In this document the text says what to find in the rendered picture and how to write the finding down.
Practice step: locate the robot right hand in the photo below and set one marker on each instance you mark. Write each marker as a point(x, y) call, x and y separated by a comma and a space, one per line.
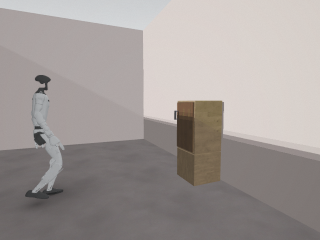
point(54, 141)

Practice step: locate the cupboard door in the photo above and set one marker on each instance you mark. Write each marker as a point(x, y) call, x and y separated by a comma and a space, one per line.
point(185, 125)

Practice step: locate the robot left hand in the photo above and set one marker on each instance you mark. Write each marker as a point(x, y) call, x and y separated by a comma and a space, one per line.
point(36, 145)

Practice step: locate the robot right forearm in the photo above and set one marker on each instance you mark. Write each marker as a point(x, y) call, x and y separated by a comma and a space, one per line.
point(42, 123)

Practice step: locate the humanoid robot head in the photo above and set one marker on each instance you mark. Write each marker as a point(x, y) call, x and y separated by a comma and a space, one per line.
point(42, 79)

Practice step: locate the robot right foot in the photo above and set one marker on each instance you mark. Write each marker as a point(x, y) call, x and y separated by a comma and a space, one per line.
point(38, 195)

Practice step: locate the handle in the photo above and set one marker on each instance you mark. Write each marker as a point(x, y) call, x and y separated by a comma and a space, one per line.
point(175, 115)

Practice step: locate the robot right upper arm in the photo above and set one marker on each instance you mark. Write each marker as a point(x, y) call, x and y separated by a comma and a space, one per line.
point(39, 100)

